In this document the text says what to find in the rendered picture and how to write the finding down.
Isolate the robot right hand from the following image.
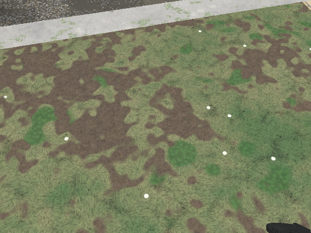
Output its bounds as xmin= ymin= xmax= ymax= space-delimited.
xmin=266 ymin=222 xmax=311 ymax=233

